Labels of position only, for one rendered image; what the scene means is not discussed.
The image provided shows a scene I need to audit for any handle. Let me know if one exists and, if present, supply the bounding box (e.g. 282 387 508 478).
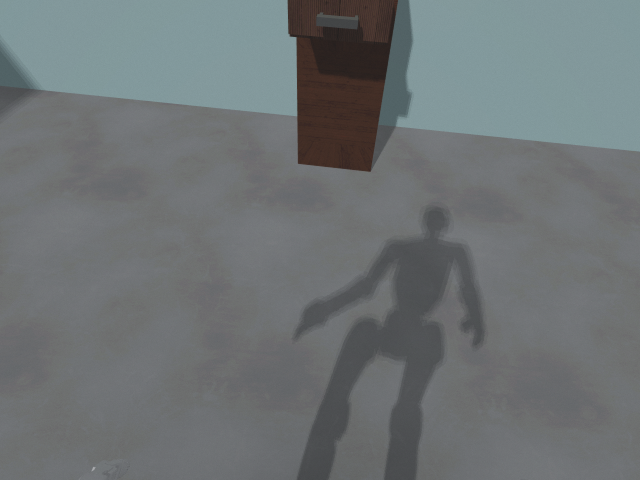
316 12 359 29

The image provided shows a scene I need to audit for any drawer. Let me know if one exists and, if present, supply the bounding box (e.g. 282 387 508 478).
288 0 395 45

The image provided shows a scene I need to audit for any robot left hand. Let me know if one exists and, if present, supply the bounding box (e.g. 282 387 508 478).
79 459 130 480

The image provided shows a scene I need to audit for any cabinet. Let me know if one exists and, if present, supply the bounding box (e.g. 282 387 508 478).
296 0 398 172

